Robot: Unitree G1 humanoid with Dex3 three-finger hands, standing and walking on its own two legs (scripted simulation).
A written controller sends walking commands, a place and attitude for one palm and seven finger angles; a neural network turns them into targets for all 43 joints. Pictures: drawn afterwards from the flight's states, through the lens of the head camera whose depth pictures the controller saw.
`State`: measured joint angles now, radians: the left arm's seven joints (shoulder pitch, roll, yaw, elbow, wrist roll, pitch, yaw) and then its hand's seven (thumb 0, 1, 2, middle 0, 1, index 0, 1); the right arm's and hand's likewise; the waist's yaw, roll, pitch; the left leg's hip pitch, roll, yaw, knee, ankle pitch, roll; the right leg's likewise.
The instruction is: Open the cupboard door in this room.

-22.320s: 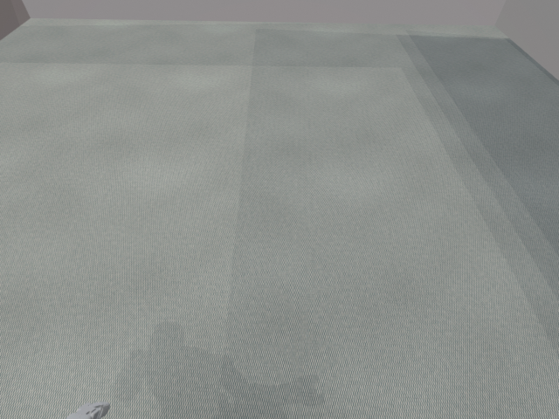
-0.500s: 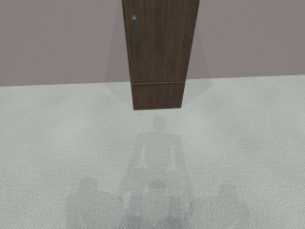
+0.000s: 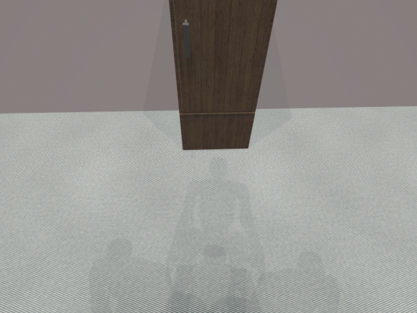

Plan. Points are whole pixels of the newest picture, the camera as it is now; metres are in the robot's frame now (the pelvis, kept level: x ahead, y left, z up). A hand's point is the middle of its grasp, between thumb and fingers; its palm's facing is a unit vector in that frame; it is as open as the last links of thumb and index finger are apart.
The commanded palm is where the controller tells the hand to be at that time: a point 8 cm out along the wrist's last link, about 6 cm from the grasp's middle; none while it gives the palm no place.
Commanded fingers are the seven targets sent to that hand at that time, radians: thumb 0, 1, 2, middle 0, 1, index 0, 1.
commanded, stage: look at it before walking up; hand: left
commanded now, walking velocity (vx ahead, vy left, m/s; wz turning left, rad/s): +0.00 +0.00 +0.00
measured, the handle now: (186, 38) +1.14 +0.16 -0.01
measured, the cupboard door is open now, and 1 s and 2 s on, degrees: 0 0 0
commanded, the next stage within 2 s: walk to a spot facing it in 0.52 s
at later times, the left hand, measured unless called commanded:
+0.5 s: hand out of the picture -0.01 +0.18 -0.18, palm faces +0.03 -0.98 -0.20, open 7.4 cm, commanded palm none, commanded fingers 0.00 0.90 0.90 -0.20 -0.30 -0.20 -0.30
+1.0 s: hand out of the picture +0.07 +0.18 -0.18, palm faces -0.11 -0.96 -0.25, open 7.4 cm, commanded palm none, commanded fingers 0.00 0.90 0.90 -0.20 -0.30 -0.20 -0.30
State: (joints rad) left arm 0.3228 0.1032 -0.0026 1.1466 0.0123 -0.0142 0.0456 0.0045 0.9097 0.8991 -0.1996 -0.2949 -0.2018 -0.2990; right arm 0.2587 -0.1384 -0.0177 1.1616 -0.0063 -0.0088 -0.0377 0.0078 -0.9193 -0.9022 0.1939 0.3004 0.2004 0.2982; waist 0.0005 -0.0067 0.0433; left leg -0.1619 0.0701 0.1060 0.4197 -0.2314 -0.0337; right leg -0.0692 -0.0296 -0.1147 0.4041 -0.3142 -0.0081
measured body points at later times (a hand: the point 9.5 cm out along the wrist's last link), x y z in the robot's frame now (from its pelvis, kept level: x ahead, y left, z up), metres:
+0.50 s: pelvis +0.00 +0.01 +0.00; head +0.01 +0.01 +0.45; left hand -0.01 +0.24 -0.16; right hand +0.00 -0.21 -0.16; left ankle -0.01 +0.14 -0.74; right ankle -0.06 -0.10 -0.74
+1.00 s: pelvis +0.03 -0.01 -0.02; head +0.05 -0.04 +0.42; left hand +0.07 +0.23 -0.16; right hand -0.01 -0.25 -0.19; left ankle -0.01 +0.13 -0.73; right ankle +0.01 -0.09 -0.75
